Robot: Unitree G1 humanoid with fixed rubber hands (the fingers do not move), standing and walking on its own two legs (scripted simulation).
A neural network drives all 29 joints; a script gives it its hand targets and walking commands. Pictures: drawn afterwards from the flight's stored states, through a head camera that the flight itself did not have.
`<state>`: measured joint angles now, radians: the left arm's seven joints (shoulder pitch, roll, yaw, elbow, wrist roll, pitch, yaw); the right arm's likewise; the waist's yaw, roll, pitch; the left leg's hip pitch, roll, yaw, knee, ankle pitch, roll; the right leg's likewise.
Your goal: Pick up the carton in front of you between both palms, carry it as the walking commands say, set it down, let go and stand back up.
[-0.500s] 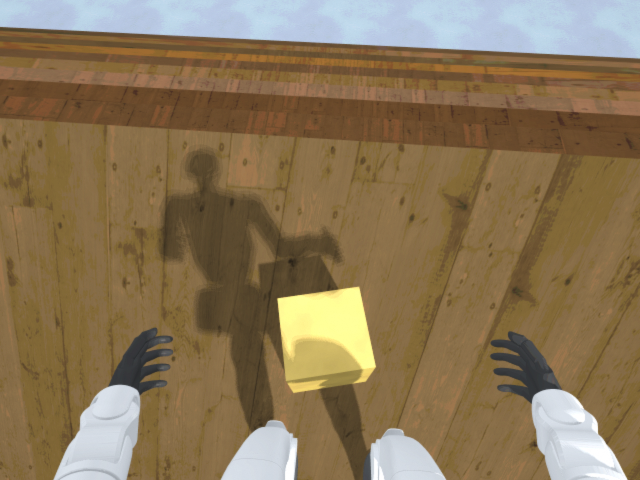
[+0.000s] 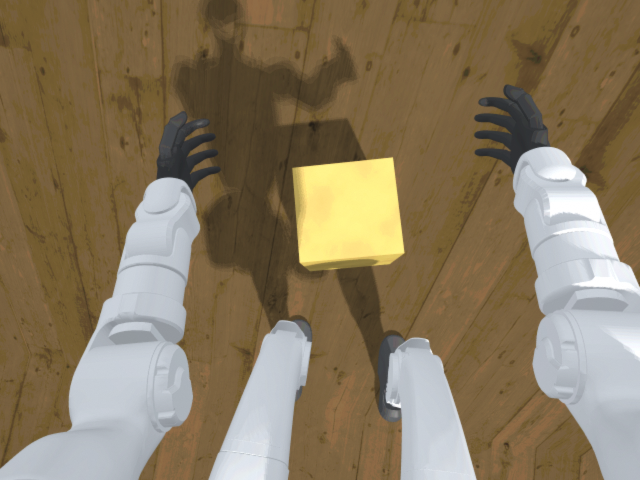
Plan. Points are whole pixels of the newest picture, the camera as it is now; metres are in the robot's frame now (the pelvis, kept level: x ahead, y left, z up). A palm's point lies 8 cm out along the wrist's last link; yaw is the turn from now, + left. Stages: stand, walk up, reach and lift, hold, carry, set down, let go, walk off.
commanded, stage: reach and lift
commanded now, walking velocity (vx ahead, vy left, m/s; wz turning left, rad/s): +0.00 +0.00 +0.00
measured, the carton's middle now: (346, 221) +0.48 +0.04 -0.53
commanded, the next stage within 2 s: none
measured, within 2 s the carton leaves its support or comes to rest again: leaves its support in 1.82 s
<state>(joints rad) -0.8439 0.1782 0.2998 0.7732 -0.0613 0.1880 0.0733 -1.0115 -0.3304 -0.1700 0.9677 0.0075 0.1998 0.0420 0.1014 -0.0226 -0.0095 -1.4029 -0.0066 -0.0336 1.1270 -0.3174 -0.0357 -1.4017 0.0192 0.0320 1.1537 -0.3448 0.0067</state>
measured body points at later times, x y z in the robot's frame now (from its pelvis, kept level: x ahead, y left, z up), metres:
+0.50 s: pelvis +0.02 +0.00 -0.11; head +0.34 -0.01 +0.20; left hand +0.47 +0.23 -0.27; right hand +0.54 -0.15 -0.28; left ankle +0.10 +0.13 -0.62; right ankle +0.09 -0.12 -0.62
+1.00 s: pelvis -0.04 +0.00 -0.27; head +0.33 +0.00 -0.02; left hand +0.47 +0.23 -0.46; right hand +0.53 -0.14 -0.46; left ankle +0.09 +0.13 -0.62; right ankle +0.08 -0.12 -0.62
